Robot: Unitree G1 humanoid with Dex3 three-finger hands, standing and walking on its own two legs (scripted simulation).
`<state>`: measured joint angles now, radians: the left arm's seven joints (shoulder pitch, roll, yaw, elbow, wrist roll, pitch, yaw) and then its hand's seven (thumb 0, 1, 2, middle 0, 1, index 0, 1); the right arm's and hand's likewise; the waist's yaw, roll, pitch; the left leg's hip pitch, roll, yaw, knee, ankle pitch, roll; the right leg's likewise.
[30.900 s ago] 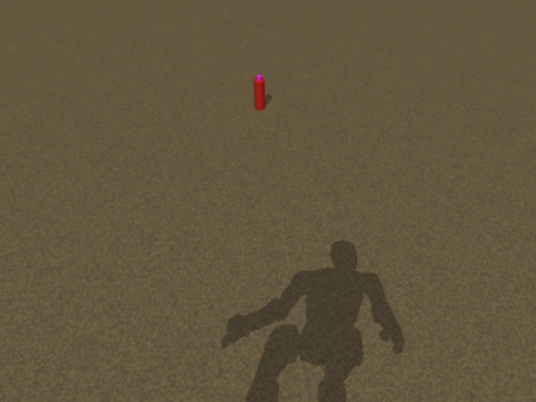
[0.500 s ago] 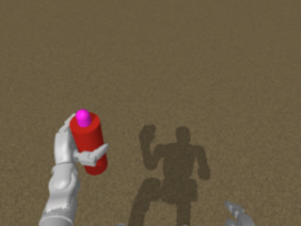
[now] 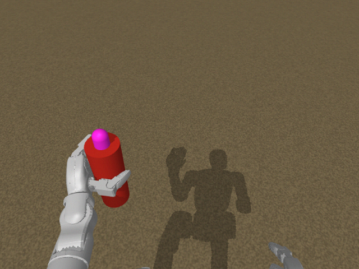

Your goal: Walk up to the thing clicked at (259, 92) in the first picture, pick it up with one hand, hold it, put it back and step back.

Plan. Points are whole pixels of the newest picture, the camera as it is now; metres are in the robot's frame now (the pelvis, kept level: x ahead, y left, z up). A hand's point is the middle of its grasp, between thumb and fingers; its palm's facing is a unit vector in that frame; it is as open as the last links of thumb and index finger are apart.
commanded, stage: hold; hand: left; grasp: from the side
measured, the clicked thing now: (108, 168) +0.32 +0.18 +0.04
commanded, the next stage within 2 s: crouch in 0.64 s
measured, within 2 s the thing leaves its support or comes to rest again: neither
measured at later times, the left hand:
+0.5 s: hand (110, 165) +0.32 +0.17 +0.05, palm faces +0.21 -0.98 -0.04, open 9.9 cm
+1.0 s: hand (111, 174) +0.32 +0.18 +0.02, palm faces +0.23 -0.97 -0.02, open 9.9 cm
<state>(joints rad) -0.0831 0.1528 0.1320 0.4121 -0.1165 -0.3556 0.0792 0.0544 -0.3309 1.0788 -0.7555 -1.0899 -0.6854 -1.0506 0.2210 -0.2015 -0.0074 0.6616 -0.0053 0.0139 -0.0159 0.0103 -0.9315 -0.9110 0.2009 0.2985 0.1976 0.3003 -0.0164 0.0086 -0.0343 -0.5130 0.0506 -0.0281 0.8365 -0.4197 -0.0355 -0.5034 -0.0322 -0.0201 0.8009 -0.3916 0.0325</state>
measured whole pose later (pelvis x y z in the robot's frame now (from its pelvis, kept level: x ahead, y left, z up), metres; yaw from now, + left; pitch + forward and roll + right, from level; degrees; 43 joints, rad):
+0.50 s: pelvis +0.00 +0.00 +0.00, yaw +0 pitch +5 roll -1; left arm -0.10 0.16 0.13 0.42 -0.11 -0.35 0.08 0.05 -0.33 1.08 -0.75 -1.10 -0.68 -1.06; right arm 0.22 -0.20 -0.01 0.66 0.00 0.02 -0.01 0.01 -0.93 -0.91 0.20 0.30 0.20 0.30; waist -0.02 0.01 -0.04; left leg -0.51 0.05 -0.03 0.83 -0.42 -0.04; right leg -0.50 -0.03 -0.02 0.80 -0.39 0.03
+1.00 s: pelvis -0.01 +0.00 -0.01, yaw +0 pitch +7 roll -1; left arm -0.14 0.15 0.16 0.54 -0.11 -0.42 0.07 0.05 -0.33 1.08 -0.76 -1.09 -0.69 -1.05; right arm 0.19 -0.20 -0.01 0.66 -0.01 0.00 0.00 0.01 -0.89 -0.91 0.20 0.30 0.20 0.30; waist -0.03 0.00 -0.04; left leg -0.59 0.05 -0.03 0.88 -0.42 -0.04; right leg -0.59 -0.03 -0.02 0.85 -0.39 0.03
